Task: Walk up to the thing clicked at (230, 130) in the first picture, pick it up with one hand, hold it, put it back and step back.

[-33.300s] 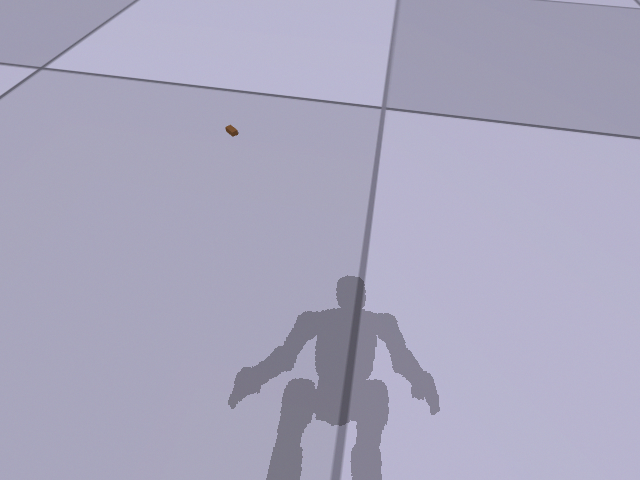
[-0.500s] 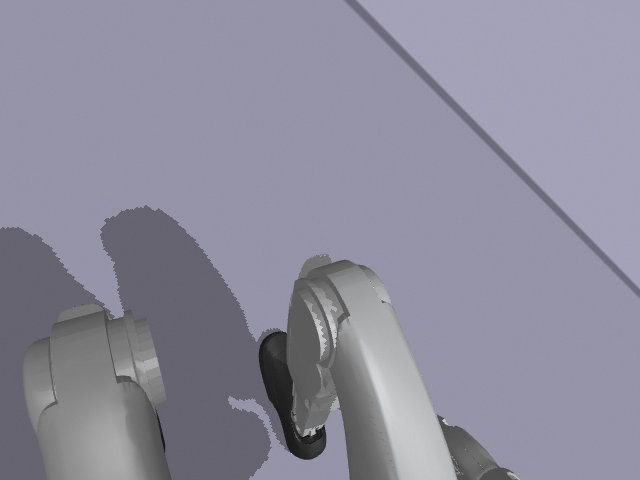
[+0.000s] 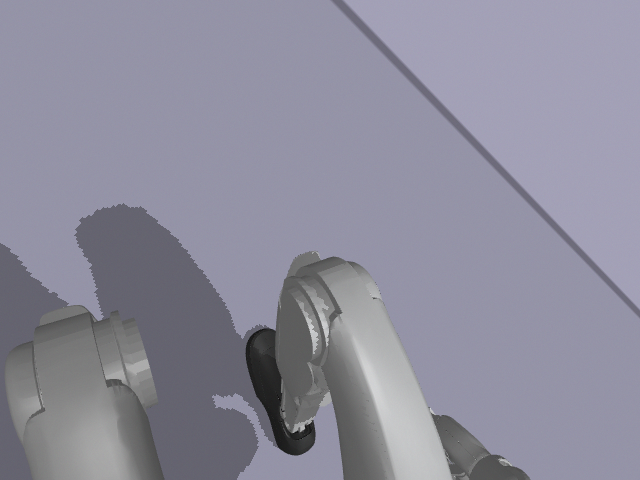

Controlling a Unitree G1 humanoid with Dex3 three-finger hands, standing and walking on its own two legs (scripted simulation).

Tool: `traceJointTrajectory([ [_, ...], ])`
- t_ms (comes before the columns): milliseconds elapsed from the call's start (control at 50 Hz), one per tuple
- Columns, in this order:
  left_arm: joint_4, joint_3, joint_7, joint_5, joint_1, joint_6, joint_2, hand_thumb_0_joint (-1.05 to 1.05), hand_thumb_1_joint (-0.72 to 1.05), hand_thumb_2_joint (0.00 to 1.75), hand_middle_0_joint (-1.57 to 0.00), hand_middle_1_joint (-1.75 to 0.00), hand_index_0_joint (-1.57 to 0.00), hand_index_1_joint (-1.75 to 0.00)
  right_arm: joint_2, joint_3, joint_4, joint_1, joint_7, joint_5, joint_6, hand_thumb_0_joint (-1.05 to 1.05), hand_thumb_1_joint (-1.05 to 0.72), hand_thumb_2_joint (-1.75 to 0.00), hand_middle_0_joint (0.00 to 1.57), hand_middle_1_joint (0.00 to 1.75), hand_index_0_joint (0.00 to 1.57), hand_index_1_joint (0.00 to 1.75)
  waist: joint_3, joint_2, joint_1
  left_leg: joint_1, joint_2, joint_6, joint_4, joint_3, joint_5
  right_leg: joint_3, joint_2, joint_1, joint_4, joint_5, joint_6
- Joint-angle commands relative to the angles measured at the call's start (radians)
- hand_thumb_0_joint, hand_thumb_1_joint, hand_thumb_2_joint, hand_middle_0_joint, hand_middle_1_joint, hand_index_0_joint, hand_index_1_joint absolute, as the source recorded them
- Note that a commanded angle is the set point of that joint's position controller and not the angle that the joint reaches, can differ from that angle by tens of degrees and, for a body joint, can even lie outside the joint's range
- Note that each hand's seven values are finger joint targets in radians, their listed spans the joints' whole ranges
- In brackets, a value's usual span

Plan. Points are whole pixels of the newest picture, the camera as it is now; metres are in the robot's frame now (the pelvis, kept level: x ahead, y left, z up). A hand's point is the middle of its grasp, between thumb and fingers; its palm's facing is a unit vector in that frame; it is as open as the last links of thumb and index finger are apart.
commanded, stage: rest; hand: left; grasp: from above
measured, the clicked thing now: out of the picture +0.42 +0.38 -0.28
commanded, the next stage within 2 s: open in 0.08 s
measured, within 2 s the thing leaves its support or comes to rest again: neither
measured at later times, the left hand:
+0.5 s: hand out of the picture +0.40 +0.35 -0.24, palm faces -0.45 -0.16 -0.88, open 7.4 cm
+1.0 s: hand out of the picture +0.40 +0.35 -0.24, palm faces -0.44 -0.16 -0.88, open 11.3 cm
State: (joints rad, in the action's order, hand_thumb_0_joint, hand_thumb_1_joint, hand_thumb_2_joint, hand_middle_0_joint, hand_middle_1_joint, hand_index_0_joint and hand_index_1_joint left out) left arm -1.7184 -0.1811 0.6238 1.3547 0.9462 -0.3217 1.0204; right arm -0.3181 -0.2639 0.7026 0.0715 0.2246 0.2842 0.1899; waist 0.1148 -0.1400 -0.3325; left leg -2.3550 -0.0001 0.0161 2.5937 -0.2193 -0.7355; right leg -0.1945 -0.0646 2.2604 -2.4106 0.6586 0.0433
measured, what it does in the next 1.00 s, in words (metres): stands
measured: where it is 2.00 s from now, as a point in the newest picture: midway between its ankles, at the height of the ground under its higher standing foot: (216, 449)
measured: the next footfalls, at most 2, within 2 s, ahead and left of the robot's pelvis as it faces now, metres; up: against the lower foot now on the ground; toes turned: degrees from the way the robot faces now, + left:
none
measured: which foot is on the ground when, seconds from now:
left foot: down 0.00-1.00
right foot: down 0.00-1.00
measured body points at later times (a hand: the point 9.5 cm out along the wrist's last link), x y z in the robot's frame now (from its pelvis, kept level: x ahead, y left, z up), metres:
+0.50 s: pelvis +0.00 +0.00 +0.00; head +0.26 +0.14 +0.34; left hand +0.42 +0.36 -0.19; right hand +0.08 -0.25 -0.06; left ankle +0.06 +0.12 -0.26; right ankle +0.11 -0.11 -0.26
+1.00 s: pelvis +0.00 +0.00 +0.00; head +0.26 +0.14 +0.34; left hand +0.42 +0.36 -0.19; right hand +0.08 -0.25 -0.06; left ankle +0.06 +0.12 -0.26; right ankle +0.11 -0.11 -0.26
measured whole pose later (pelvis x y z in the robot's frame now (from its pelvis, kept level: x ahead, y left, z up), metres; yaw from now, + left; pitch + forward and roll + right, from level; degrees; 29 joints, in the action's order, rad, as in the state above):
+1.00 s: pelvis +0.00 +0.00 +0.00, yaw -1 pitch +26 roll -14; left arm -1.71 -0.16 0.63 1.33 0.96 -0.31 1.04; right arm -0.34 -0.29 0.68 0.05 0.25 0.29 0.23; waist 0.15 -0.16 -0.34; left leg -2.34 0.00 0.01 2.59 -0.24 -0.74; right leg -0.21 -0.07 2.24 -2.39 0.65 0.05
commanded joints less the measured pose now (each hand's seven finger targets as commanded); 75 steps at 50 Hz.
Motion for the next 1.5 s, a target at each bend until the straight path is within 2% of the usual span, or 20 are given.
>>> traceJointTrajectory([
  [0,0.08,0.0,0.043,-0.016,0.22,-0.003,0.248,0.0,0.95,0.08,-1.28,-0.04,-1.3,-0.02,-0.324,0.093,-0.001,0.149,-0.009,-0.006,0.001,0.0,-0.9,-0.9,0.2,0.3,0.2,0.3,-0.588,0.514,-0.02,0.478,-0.026,-0.009,-0.302,0.058,0.214,-0.081,-0.036,-0.3,0.172,-0.225,-0.066],
  [80,0.059,0.023,0.043,-0.014,0.231,-0.003,0.237,0.0,0.95,0.04,-1.28,-0.04,-1.31,-0.01,-0.326,0.083,-0.011,0.147,-0.002,0.0,0.011,0.0,-0.9,-0.9,0.2,0.3,0.2,0.3,-0.568,0.49,-0.041,0.459,-0.025,-0.003,-0.284,0.065,0.204,-0.08,-0.036,-0.318,0.183,-0.228,-0.061],
  [160,0.047,0.025,0.048,-0.019,0.219,-0.006,0.249,0.0,0.9,0.06,-1.26,-0.03,-1.28,-0.01,-0.332,0.075,-0.01,0.145,-0.005,-0.004,0.013,0.0,-0.9,-0.9,0.2,0.3,0.2,0.3,-0.581,0.478,-0.034,0.462,-0.027,-0.003,-0.289,0.059,0.215,-0.079,-0.041,-0.337,0.192,-0.233,-0.062],
  [280,0.069,0.028,0.053,-0.028,0.233,-0.009,0.262,0.0,0.45,0.18,-0.91,-0.17,-0.92,-0.16,-0.346,0.077,-0.014,0.143,-0.002,-0.005,0.022,0.0,-0.89,-0.9,0.2,0.3,0.2,0.3,-0.582,0.501,-0.031,0.471,-0.029,-0.006,-0.301,0.055,0.205,-0.079,-0.041,-0.339,0.193,-0.22,-0.064],
  [540,0.075,0.027,0.062,-0.032,0.236,0.001,0.263,0.0,0.11,0.47,-0.64,-0.42,-0.64,-0.42,-0.34,0.063,-0.016,0.134,0.005,-0.007,0.029,0.0,-0.9,-0.9,0.2,0.3,0.2,0.3,-0.574,0.494,-0.035,0.46,-0.033,-0.007,-0.291,0.051,0.218,-0.082,-0.043,-0.348,0.194,-0.242,-0.063],
  [740,0.083,0.015,0.051,-0.033,0.231,0.006,0.271,0.0,-0.03,0.59,-0.52,-0.54,-0.52,-0.55,-0.344,0.068,-0.023,0.139,0.006,-0.003,0.029,0.0,-0.89,-0.9,0.2,0.3,0.2,0.3,-0.58,0.532,-0.034,0.491,-0.032,-0.014,-0.314,0.045,0.211,-0.091,-0.04,-0.333,0.184,-0.231,-0.065],
  [760,0.097,0.051,0.044,-0.035,0.241,0.005,0.235,0.0,-0.03,0.58,-0.51,-0.55,-0.51,-0.55,-0.351,0.079,-0.028,0.118,0.007,-0.005,0.03,0.0,-0.89,-0.9,0.2,0.3,0.2,0.3,-0.582,0.535,-0.03,0.485,-0.034,-0.012,-0.306,0.051,0.205,-0.079,-0.043,-0.332,0.191,-0.223,-0.067],
  [900,0.097,0.017,0.042,-0.035,0.218,0.006,0.273,0.0,-0.11,0.65,-0.42,-0.64,-0.43,-0.64,-0.355,0.073,-0.026,0.151,0.012,-0.004,0.035,0.0,-0.89,-0.9,0.2,0.3,0.2,0.3,-0.583,0.541,-0.037,0.502,-0.034,-0.014,-0.299,0.053,0.239,-0.084,-0.039,-0.345,0.184,-0.252,-0.063],
  [920,0.117,0.002,0.044,-0.044,0.202,0.005,0.278,0.0,-0.13,0.67,-0.42,-0.64,-0.41,-0.64,-0.358,0.079,-0.021,0.141,0.009,-0.006,0.03,0.0,-0.89,-0.9,0.2,0.3,0.2,0.3,-0.618,0.543,-0.013,0.515,-0.035,-0.018,-0.312,0.05,0.259,-0.084,-0.044,-0.365,0.188,-0.261,-0.068],
  [960,0.087,0.021,0.04,-0.04,0.206,0.006,0.258,0.0,-0.16,0.69,-0.39,-0.67,-0.39,-0.67,-0.351,0.075,-0.027,0.143,0.012,-0.004,0.031,0.0,-0.89,-0.9,0.2,0.3,0.2,0.3,-0.596,0.531,-0.034,0.505,-0.036,-0.016,-0.303,0.049,0.25,-0.086,-0.042,-0.357,0.183,-0.259,-0.066],
  [1000,0.118,-0.002,0.042,-0.048,0.221,0.006,0.282,0.0,-0.18,0.71,-0.36,-0.7,-0.36,-0.7,-0.354,0.074,-0.023,0.156,0.012,-0.009,0.027,0.0,-0.89,-0.9,0.2,0.3,0.2,0.3,-0.602,0.528,-0.029,0.499,-0.033,-0.013,-0.303,0.049,0.257,-0.089,-0.042,-0.358,0.188,-0.265,-0.064],
  [1060,0.1,0.016,0.037,-0.041,0.219,0.003,0.27,0.0,-0.21,0.73,-0.34,-0.72,-0.34,-0.72,-0.359,0.074,-0.029,0.156,0.012,-0.006,0.03,0.0,-0.89,-0.9,0.2,0.3,0.2,0.3,-0.594,0.527,-0.041,0.502,-0.035,-0.012,-0.294,0.051,0.254,-0.084,-0.042,-0.362,0.189,-0.264,-0.063],
  [1100,0.091,0.003,0.04,-0.047,0.203,0.001,0.275,0.0,-0.21,0.74,-0.34,-0.73,-0.33,-0.73,-0.351,0.071,-0.021,0.148,0.008,-0.012,0.026,0.0,-0.89,-0.9,0.2,0.3,0.2,0.3,-0.592,0.501,-0.024,0.471,-0.033,-0.009,-0.295,0.055,0.235,-0.08,-0.045,-0.366,0.194,-0.247,-0.065],
  [1120,0.088,0.028,0.034,-0.044,0.221,-0.002,0.258,0.0,-0.21,0.74,-0.34,-0.73,-0.33,-0.73,-0.354,0.075,-0.031,0.141,0.011,-0.012,0.029,0.0,-0.89,-0.9,0.2,0.3,0.2,0.3,-0.566,0.509,-0.038,0.46,-0.034,-0.009,-0.296,0.055,0.213,-0.078,-0.045,-0.35,0.194,-0.228,-0.066],
  [1180,0.104,0.025,0.03,-0.044,0.222,-0.002,0.261,0.0,-0.23,0.76,-0.31,-0.76,-0.31,-0.76,-0.357,0.076,-0.03,0.143,0.009,-0.012,0.029,0.0,-0.89,-0.9,0.2,0.3,0.2,0.3,-0.575,0.514,-0.035,0.479,-0.036,-0.011,-0.303,0.051,0.21,-0.08,-0.045,-0.345,0.193,-0.223,-0.067],
  [1240,0.112,0.0,0.036,-0.046,0.207,-0.007,0.29,0.0,-0.24,0.76,-0.29,-0.78,-0.3,-0.78,-0.352,0.07,-0.031,0.14,0.005,-0.014,0.027,0.0,-0.89,-0.9,0.2,0.3,0.2,0.3,-0.602,0.515,-0.018,0.489,-0.034,-0.013,-0.309,0.047,0.219,-0.086,-0.044,-0.352,0.194,-0.227,-0.066],
  [1260,0.109,0.025,0.034,-0.042,0.202,-0.007,0.26,0.0,-0.24,0.77,-0.29,-0.77,-0.29,-0.77,-0.355,0.078,-0.032,0.138,0.003,-0.013,0.025,0.0,-0.89,-0.9,0.2,0.3,0.2,0.3,-0.607,0.517,-0.02,0.483,-0.035,-0.011,-0.301,0.053,0.223,-0.078,-0.047,-0.362,0.196,-0.232,-0.068],
  [1360,0.102,0.016,0.037,-0.032,0.225,-0.011,0.287,0.0,-0.24,0.76,-0.31,-0.76,-0.32,-0.75,-0.346,0.061,-0.025,0.14,0.007,-0.011,0.026,0.0,-0.9,-0.9,0.2,0.3,0.2,0.3,-0.582,0.523,-0.032,0.496,-0.035,-0.015,-0.299,0.043,0.245,-0.09,-0.04,-0.337,0.178,-0.253,-0.063],
  [1400,0.171,-0.026,0.049,-0.031,0.237,-0.014,0.335,0.0,-0.23,0.76,-0.32,-0.75,-0.32,-0.75,-0.36,0.074,-0.026,0.153,0.005,-0.01,0.026,0.0,-0.9,-0.9,0.2,0.3,0.2,0.3,-0.635,0.581,-0.012,0.547,-0.036,-0.021,-0.311,0.047,0.275,-0.085,-0.038,-0.356,0.176,-0.27,-0.066],
  [1480,0.257,-0.06,0.059,-0.043,0.214,0.01,0.327,0.0,-0.24,0.77,-0.31,-0.75,-0.31,-0.75,-0.347,0.101,-0.034,0.148,0.011,-0.015,0.03,0.0,-0.9,-0.9,0.2,0.3,0.2,0.3,-0.694,0.606,0.025,0.527,-0.033,-0.017,-0.313,0.071,0.251,-0.066,-0.042,-0.372,0.195,-0.252,-0.072],
])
